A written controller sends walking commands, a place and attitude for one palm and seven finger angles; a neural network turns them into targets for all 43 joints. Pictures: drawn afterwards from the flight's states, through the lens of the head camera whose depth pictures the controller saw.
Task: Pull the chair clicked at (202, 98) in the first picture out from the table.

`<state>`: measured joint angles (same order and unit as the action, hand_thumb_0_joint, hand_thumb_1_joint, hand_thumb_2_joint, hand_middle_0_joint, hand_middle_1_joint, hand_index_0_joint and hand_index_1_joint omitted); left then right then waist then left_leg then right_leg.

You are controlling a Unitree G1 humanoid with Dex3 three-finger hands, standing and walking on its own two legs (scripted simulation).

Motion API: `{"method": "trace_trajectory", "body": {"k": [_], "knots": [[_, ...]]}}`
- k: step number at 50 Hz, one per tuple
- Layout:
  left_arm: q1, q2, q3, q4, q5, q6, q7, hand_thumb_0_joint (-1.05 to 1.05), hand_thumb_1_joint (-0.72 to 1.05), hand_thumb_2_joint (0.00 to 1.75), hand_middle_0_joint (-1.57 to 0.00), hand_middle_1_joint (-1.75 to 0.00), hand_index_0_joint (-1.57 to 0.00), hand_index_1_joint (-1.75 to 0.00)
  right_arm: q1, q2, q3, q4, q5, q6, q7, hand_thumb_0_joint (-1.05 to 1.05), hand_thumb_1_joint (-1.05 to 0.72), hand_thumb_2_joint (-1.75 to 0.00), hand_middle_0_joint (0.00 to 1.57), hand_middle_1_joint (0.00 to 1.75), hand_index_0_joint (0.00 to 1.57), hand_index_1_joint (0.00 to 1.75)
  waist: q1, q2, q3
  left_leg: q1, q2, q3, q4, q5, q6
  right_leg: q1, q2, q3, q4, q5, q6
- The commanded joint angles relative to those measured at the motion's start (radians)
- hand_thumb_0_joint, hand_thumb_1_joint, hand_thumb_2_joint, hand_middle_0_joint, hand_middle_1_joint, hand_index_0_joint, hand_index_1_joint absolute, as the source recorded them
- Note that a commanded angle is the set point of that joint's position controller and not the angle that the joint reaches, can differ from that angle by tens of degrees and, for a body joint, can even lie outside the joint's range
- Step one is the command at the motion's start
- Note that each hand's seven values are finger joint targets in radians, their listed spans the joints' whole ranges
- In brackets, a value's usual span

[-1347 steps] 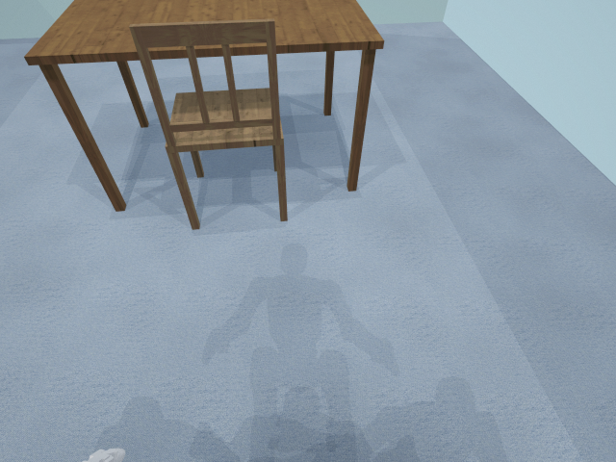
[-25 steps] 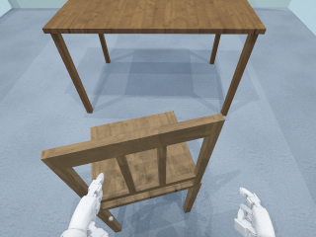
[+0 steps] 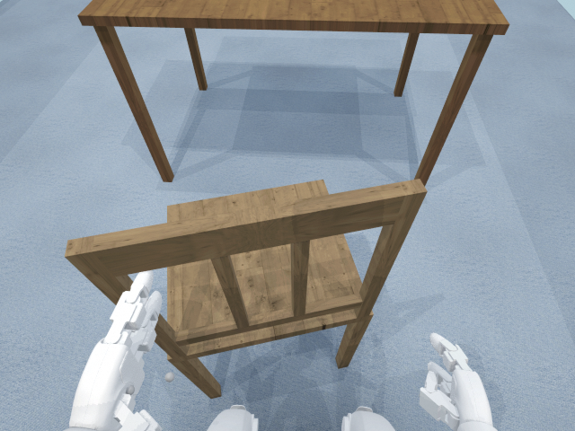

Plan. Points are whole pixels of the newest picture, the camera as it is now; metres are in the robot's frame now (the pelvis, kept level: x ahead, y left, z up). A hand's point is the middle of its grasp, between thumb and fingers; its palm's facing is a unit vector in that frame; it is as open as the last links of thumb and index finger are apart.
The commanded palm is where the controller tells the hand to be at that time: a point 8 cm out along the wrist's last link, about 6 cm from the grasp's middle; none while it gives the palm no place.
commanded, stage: draw the hand back to the body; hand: left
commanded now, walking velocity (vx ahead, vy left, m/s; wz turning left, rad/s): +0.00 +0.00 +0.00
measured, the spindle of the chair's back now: (233, 293) +0.32 +0.11 -0.04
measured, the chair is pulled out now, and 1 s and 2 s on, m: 0.64 0.64 0.64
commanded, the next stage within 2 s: step back with the hand held close in 1.24 s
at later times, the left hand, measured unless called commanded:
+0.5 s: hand (103, 363) +0.18 +0.20 +0.11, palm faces +0.08 -0.89 -0.46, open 12.5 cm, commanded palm +0.17 +0.26 +0.19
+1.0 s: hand out of the picture +0.23 +0.25 +0.23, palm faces +0.45 -0.78 -0.44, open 7.9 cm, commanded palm +0.17 +0.29 +0.25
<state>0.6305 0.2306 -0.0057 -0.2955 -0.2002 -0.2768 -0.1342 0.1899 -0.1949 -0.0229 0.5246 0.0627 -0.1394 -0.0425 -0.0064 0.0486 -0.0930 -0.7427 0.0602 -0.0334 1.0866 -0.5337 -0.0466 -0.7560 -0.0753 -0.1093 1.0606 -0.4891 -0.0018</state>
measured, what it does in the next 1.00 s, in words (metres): rises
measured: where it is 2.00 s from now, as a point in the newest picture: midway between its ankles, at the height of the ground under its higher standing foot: outside the picture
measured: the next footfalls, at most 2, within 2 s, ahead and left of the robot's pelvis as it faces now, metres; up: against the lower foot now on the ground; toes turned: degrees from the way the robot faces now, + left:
none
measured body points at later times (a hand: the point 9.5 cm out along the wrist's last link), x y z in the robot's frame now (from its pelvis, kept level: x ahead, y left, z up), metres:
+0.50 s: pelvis +0.03 -0.01 +0.06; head +0.04 -0.05 +0.51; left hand +0.17 +0.24 +0.14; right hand +0.22 -0.25 -0.03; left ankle +0.00 +0.14 -0.66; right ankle +0.02 -0.12 -0.66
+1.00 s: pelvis +0.03 -0.01 +0.07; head +0.02 -0.05 +0.52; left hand +0.20 +0.29 +0.25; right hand +0.23 -0.24 -0.01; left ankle +0.00 +0.14 -0.66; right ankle +0.02 -0.12 -0.66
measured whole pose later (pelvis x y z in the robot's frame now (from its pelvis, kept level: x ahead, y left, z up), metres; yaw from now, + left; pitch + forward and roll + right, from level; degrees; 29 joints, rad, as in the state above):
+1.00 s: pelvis +0.03 -0.01 +0.07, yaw -1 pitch -4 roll +0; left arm 0.47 0.35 0.35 -0.36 -0.07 -0.07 0.14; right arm 0.15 -0.24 -0.01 0.64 0.03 -0.13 -0.08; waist 0.05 0.09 0.04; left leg -0.08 0.08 0.02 0.45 -0.29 -0.05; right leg -0.12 -0.03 -0.10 0.46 -0.26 -0.01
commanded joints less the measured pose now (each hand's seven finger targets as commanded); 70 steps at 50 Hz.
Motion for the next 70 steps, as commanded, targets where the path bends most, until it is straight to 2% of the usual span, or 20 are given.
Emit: {"method": "trace_trajectory", "body": {"k": [1, 6, 8, 9, 10, 11, 14, 18, 24, 29, 33, 39, 43, 45, 52, 63, 67, 68, 69, 70], "knots": [[-0.019, 0.113, 0.173, -0.397, -0.081, -0.099, 0.017, 0.0, -0.55, 0.2, 0.0, 0.0, 0.0, 0.0, -0.07, -0.116, -0.041, -0.172, 0.015, -0.071, -0.03, 0.0, -0.9, -0.9, 0.2, 0.3, 0.2, 0.3, -0.007, -0.022, -0.217, 0.124, -0.049, 0.011, -0.22, 0.226, 0.053, 0.231, 0.037, 0.052, -0.253, 0.156, -0.004], [-0.022, 0.153, 0.251, -0.432, -0.116, -0.119, 0.033, 0.0, -0.44, 0.25, -0.01, -0.02, -0.01, -0.02, -0.057, -0.104, -0.033, -0.125, 0.016, -0.119, -0.04, 0.0, -0.9, -0.9, 0.2, 0.3, 0.2, 0.3, 0.007, 0.016, -0.213, 0.185, -0.05, 0.006, -0.258, 0.3, 0.048, 0.288, 0.038, 0.042, -0.283, 0.248, -0.007], [-0.028, 0.204, 0.306, -0.44, -0.123, -0.13, 0.041, 0.0, -0.37, 0.29, -0.02, -0.04, -0.02, -0.04, -0.062, -0.104, -0.032, -0.102, 0.017, -0.139, -0.04, 0.0, -0.9, -0.9, 0.2, 0.3, 0.2, 0.3, 0.017, 0.038, -0.215, 0.201, -0.049, 0.001, -0.273, 0.333, 0.046, 0.324, 0.039, 0.041, -0.293, 0.288, -0.014], [0.105, 0.39, 0.34, -0.381, 0.085, 0.039, 0.17, 0.0, -0.33, 0.31, -0.03, -0.05, -0.03, -0.05, -0.069, -0.116, -0.023, -0.135, -0.005, -0.102, -0.064, 0.0, -0.9, -0.9, 0.2, 0.3, 0.2, 0.3, 0.096, 0.103, -0.258, 0.292, -0.004, 0.015, -0.331, 0.331, 0.042, 0.408, 0.0, 0.084, -0.337, 0.281, -0.035], [0.065, 0.292, 0.271, -0.532, 0.091, 0.107, 0.216, 0.0, -0.3, 0.32, -0.04, -0.05, -0.04, -0.05, -0.057, -0.103, -0.009, -0.174, -0.01, -0.098, -0.075, 0.0, -0.9, -0.9, 0.2, 0.3, 0.2, 0.3, 0.057, 0.125, -0.208, 0.322, -0.017, 0.023, -0.36, 0.336, 0.045, 0.415, -0.006, 0.062, -0.366, 0.318, -0.026], [0.058, 0.282, 0.272, -0.512, 0.11, 0.154, 0.251, 0.0, -0.26, 0.34, -0.04, -0.06, -0.04, -0.06, -0.059, -0.1, -0.008, -0.156, -0.014, -0.093, -0.085, 0.0, -0.9, -0.9, 0.2, 0.3, 0.2, 0.3, 0.05, 0.117, -0.172, 0.338, -0.013, 0.029, -0.374, 0.35, 0.044, 0.426, -0.002, 0.049, -0.377, 0.333, -0.025], [0.04, 0.274, 0.288, -0.445, 0.123, 0.235, 0.293, 0.0, -0.15, 0.39, -0.05, -0.08, -0.05, -0.08, -0.069, -0.105, -0.001, -0.127, -0.022, -0.073, -0.106, 0.0, -0.9, -0.9, 0.2, 0.3, 0.2, 0.3, 0.044, 0.06, -0.078, 0.376, -0.012, 0.033, -0.421, 0.369, 0.04, 0.459, 0.012, 0.037, -0.431, 0.37, -0.022], [-0.043, 0.325, 0.344, -0.433, 0.125, 0.253, 0.315, 0.0, -0.01, 0.46, -0.07, -0.11, -0.07, -0.11, -0.083, -0.117, 0.007, -0.103, -0.026, -0.073, -0.114, 0.0, -0.9, -0.9, 0.2, 0.3, 0.2, 0.3, 0.048, 0.048, -0.048, 0.455, -0.016, 0.038, -0.486, 0.382, 0.044, 0.528, 0.012, 0.037, -0.501, 0.398, -0.021], [-0.125, 0.34, 0.38, -0.444, 0.133, 0.236, 0.328, 0.0, 0.21, 0.57, -0.1, -0.16, -0.1, -0.16, -0.092, -0.127, 0.009, -0.07, -0.032, -0.098, -0.105, 0.0, -0.9, -0.9, 0.2, 0.3, 0.2, 0.3, 0.049, 0.059, -0.032, 0.57, -0.022, 0.048, -0.556, 0.444, 0.048, 0.584, 0.01, 0.041, -0.561, 0.478, -0.016], [-0.198, 0.343, 0.403, -0.414, 0.136, 0.213, 0.326, 0.0, 0.39, 0.65, -0.13, -0.19, -0.13, -0.19, -0.111, -0.139, 0.003, -0.046, -0.035, -0.11, -0.093, 0.0, -0.9, -0.9, 0.2, 0.3, 0.2, 0.3, 0.046, -0.003, -0.014, 0.626, -0.02, 0.055, -0.591, 0.443, 0.057, 0.604, 0.007, 0.049, -0.608, 0.494, -0.006], [-0.236, 0.367, 0.443, -0.387, 0.141, 0.197, 0.326, 0.0, 0.54, 0.73, -0.15, -0.22, -0.15, -0.22, -0.136, -0.139, 0.004, -0.031, -0.034, -0.113, -0.08, 0.0, -0.9, -0.9, 0.2, 0.3, 0.2, 0.3, 0.055, 0.018, 0.001, 0.647, -0.021, 0.058, -0.614, 0.444, 0.059, 0.626, 0.004, 0.06, -0.639, 0.497, -0.007], [-0.181, 0.266, 0.431, -0.22, 0.131, 0.181, 0.303, 0.0, 0.75, 0.83, -0.18, -0.27, -0.18, -0.27, -0.161, -0.134, -0.007, -0.023, -0.03, -0.071, -0.057, 0.0, -0.9, -0.9, 0.2, 0.3, 0.2, 0.3, 0.06, -0.056, 0.102, 0.616, -0.012, 0.055, -0.658, 0.429, 0.063, 0.629, 0.007, 0.056, -0.671, 0.463, -0.002], [-0.211, 0.324, 0.501, -0.223, 0.125, 0.158, 0.295, 0.0, 0.9, 0.9, -0.2, -0.3, -0.2, -0.3, -0.178, -0.14, -0.013, -0.027, -0.028, -0.046, -0.046, 0.0, -0.9, -0.9, 0.2, 0.3, 0.2, 0.3, 0.072, -0.035, 0.1, 0.614, -0.009, 0.056, -0.674, 0.437, 0.065, 0.647, 0.008, 0.063, -0.683, 0.467, -0.005], [-0.181, 0.289, 0.474, -0.222, 0.123, 0.153, 0.287, 0.0, 0.9, 0.9, -0.2, -0.3, -0.2, -0.3, -0.175, -0.138, -0.016, -0.036, -0.027, -0.039, -0.04, 0.0, -0.9, -0.9, 0.2, 0.3, 0.2, 0.3, 0.071, -0.037, 0.082, 0.621, -0.008, 0.057, -0.679, 0.451, 0.067, 0.657, 0.007, 0.059, -0.68, 0.477, -0.004], [-0.218, 0.339, 0.501, -0.339, 0.132, 0.131, 0.302, 0.0, 0.9, 0.9, -0.2, -0.3, -0.2, -0.3, -0.169, -0.143, -0.018, -0.043, -0.031, -0.053, -0.045, 0.0, -0.9, -0.9, 0.2, 0.3, 0.2, 0.3, 0.073, 0.031, 0.024, 0.656, -0.009, 0.054, -0.698, 0.439, 0.063, 0.674, 0.009, 0.058, -0.687, 0.435, -0.011], [-0.227, 0.317, 0.483, -0.29, 0.14, 0.148, 0.306, 0.0, 0.9, 0.9, -0.2, -0.3, -0.2, -0.3, -0.166, -0.155, -0.02, -0.022, -0.03, -0.051, -0.045, 0.0, -0.9, -0.9, 0.2, 0.3, 0.2, 0.3, 0.068, 0.013, 0.078, 0.63, 0.0, 0.039, -0.721, 0.436, 0.054, 0.659, 0.02, 0.049, -0.688, 0.401, -0.018], [-0.214, 0.308, 0.48, -0.306, 0.139, 0.149, 0.304, 0.0, 0.9, 0.9, -0.2, -0.3, -0.2, -0.3, -0.162, -0.15, -0.018, -0.032, -0.034, -0.049, -0.041, 0.0, -0.9, -0.9, 0.2, 0.3, 0.2, 0.3, 0.07, -0.001, 0.057, 0.637, 0.003, 0.039, -0.721, 0.461, 0.055, 0.669, 0.02, 0.047, -0.679, 0.425, -0.018], [-0.236, 0.293, 0.447, -0.339, 0.143, 0.15, 0.3, 0.0, 0.9, 0.9, -0.2, -0.3, -0.2, -0.3, -0.164, -0.155, -0.016, -0.032, -0.035, -0.051, -0.037, 0.0, -0.9, -0.9, 0.2, 0.3, 0.2, 0.3, 0.065, 0.035, 0.051, 0.639, 0.0, 0.036, -0.722, 0.465, 0.051, 0.674, 0.021, 0.052, -0.679, 0.426, -0.022], [-0.428, 0.476, 0.608, -0.455, 0.129, 0.097, 0.298, 0.0, 0.9, 0.9, -0.2, -0.3, -0.2, -0.3, -0.139, -0.163, -0.024, -0.057, -0.028, -0.029, -0.04, 0.0, -0.9, -0.9, 0.2, 0.3, 0.2, 0.3, 0.032, 0.027, 0.142, 0.573, 0.031, 0.045, -0.696, 0.409, 0.071, 0.583, -0.021, 0.148, -0.719, 0.536, -0.016], [-0.347, 0.418, 0.585, -0.35, 0.133, 0.095, 0.291, 0.0, 0.9, 0.9, -0.2, -0.3, -0.2, -0.3, -0.131, -0.145, -0.021, -0.042, -0.03, -0.022, -0.041, 0.0, -0.9, -0.9, 0.2, 0.3, 0.2, 0.3, 0.025, -0.019, 0.13, 0.558, 0.023, 0.037, -0.693, 0.373, 0.068, 0.604, -0.038, 0.14, -0.717, 0.542, -0.017]]}}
